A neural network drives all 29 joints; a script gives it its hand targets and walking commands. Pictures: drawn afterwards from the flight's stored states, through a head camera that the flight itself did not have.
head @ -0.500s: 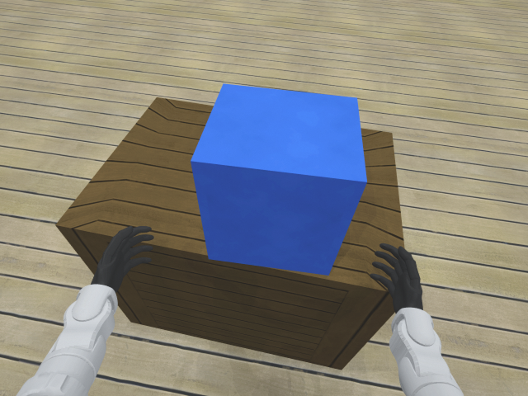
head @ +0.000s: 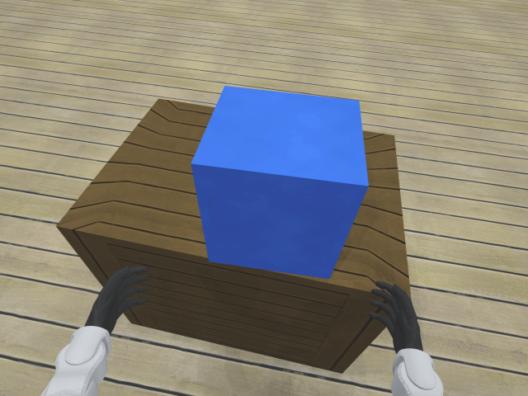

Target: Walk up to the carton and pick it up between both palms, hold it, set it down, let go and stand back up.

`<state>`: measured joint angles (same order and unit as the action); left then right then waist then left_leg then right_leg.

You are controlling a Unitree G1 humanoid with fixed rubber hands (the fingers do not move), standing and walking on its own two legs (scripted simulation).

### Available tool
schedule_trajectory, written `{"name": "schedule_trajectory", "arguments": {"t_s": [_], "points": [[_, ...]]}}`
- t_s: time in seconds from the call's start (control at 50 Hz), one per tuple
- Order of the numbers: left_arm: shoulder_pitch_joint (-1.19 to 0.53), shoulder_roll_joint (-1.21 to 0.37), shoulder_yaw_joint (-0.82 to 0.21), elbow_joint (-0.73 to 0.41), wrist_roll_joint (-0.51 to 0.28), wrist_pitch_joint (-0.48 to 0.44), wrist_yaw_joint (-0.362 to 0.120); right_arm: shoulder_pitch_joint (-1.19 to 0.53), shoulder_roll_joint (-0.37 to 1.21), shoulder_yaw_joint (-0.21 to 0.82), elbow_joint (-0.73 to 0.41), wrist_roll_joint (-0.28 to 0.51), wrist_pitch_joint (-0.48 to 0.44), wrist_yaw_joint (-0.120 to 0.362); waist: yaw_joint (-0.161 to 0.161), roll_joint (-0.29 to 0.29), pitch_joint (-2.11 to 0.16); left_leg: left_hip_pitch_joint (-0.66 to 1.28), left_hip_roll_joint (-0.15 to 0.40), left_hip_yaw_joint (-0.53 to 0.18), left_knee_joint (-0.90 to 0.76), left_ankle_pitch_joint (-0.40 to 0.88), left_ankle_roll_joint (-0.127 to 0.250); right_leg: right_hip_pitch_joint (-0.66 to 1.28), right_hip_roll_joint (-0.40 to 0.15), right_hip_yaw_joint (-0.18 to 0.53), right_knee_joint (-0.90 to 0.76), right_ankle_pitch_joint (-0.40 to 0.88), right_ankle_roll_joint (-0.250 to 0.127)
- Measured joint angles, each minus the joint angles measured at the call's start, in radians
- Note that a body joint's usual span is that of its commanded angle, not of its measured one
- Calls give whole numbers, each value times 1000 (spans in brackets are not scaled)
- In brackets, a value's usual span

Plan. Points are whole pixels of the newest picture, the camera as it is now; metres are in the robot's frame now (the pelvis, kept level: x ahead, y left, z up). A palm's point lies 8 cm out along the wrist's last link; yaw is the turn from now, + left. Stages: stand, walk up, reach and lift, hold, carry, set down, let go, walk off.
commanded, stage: set down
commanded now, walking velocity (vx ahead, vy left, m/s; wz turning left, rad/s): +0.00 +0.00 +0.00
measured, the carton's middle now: (279, 186) +0.50 -0.01 +0.00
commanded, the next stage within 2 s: let go in 0.66 s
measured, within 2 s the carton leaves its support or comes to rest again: neither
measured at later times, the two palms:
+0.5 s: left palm (111, 362) +0.18 +0.24 -0.06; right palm (409, 375) +0.18 -0.22 -0.07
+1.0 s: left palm (123, 377) +0.16 +0.22 -0.07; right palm out of the picture +0.15 -0.23 -0.07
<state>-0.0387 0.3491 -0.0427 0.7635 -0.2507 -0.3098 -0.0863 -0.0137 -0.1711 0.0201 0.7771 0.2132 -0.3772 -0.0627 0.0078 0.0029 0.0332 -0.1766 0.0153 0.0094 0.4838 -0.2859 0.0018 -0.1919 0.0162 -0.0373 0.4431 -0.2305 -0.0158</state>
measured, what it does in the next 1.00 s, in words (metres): stands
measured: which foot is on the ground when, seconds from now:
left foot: down 0.00-1.00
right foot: down 0.00-1.00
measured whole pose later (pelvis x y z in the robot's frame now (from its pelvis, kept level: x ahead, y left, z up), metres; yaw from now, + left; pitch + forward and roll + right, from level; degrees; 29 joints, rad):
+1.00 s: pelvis +0.00 -0.01 +0.01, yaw -1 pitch -4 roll +0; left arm 0.18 0.22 0.00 0.52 0.00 0.12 0.01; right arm 0.17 -0.17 -0.03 0.72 -0.03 -0.19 0.02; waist 0.02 -0.01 0.08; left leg -0.07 0.03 0.03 0.38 -0.24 -0.02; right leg -0.10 0.03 -0.02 0.37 -0.19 -0.03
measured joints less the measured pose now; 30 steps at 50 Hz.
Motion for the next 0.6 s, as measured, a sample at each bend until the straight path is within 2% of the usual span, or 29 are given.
{"name": "schedule_trajectory", "arguments": {"t_s": [0.36, 0.6], "points": [[132, -54, 43, -102, 118, 188, 29, 115, 9, -7, -25, -106, 79, 25, 15, -1, 25, 101, 7, 8, -78, 22, -9, 92, 9, 10, -65, 18, -8], [203, -97, 57, -161, 194, 311, 62, 155, 18, -31, -28, -187, 140, 49, 12, -4, 35, 128, 13, 9, -107, 39, -17, 115, 15, 8, -87, 31, -16]]}}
